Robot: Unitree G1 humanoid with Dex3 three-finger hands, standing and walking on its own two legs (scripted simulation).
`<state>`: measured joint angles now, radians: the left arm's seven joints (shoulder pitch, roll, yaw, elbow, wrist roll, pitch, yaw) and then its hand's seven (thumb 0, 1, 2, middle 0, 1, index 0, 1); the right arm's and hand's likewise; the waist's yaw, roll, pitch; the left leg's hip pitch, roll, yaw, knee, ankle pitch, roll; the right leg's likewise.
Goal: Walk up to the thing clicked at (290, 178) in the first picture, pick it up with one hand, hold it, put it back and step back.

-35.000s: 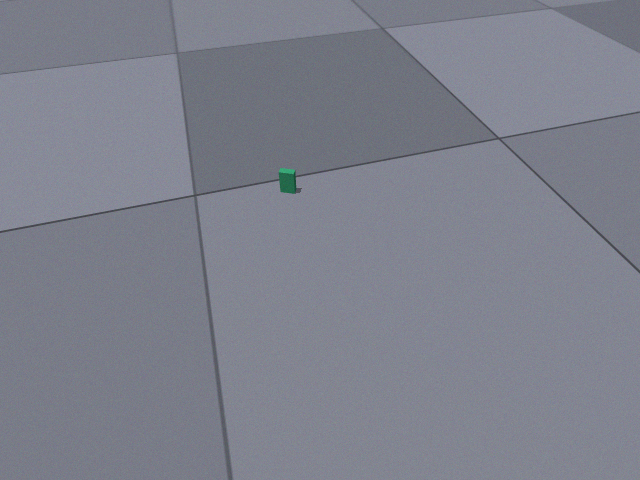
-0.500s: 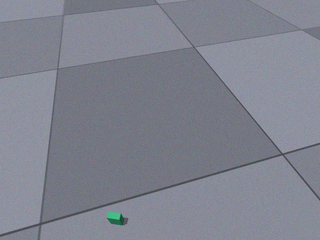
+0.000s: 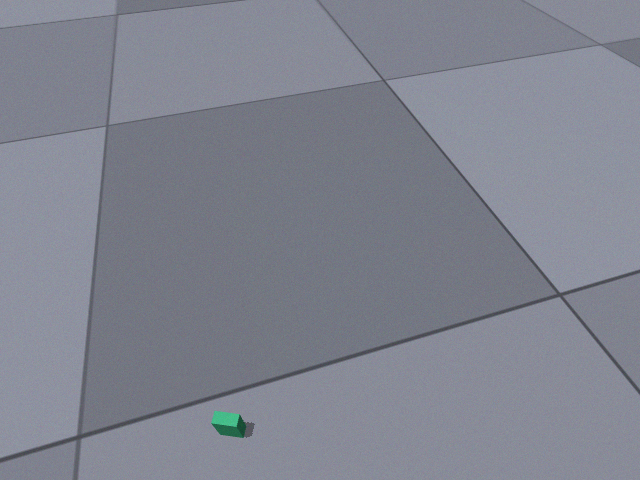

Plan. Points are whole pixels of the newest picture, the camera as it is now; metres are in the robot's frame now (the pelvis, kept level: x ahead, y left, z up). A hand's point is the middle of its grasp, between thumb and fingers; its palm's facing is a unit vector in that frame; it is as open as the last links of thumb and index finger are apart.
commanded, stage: step back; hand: left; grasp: from above
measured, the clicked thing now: (229, 424) +0.38 +0.28 -0.72
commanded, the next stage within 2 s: none
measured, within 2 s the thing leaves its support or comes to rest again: neither
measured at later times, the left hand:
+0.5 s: hand out of the picture +0.04 +0.29 -0.18, palm faces -0.12 -0.92 -0.38, open 7.3 cm
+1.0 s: hand out of the picture -0.09 +0.30 -0.17, palm faces -0.03 -0.93 -0.38, open 7.3 cm
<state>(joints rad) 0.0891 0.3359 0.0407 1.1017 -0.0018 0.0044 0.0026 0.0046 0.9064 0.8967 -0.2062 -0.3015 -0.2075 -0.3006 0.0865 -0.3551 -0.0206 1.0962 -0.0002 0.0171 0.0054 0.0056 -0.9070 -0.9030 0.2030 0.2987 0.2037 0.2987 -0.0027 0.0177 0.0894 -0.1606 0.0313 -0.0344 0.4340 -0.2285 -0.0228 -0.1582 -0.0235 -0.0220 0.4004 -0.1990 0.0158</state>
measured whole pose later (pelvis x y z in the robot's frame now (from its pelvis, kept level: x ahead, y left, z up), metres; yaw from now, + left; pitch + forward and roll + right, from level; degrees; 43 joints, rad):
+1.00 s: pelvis -0.23 +0.04 -0.02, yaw -1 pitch -3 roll +0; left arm 0.11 0.39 0.07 0.80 0.02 0.07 0.02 0.01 0.91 0.90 -0.21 -0.30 -0.21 -0.30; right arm 0.16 -0.37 -0.05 0.88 -0.03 0.03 0.00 0.01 -0.91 -0.90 0.20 0.30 0.20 0.30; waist 0.00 -0.04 0.19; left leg -0.27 -0.04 -0.03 0.65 -0.32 0.04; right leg -0.46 0.07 0.12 0.96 -0.50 -0.02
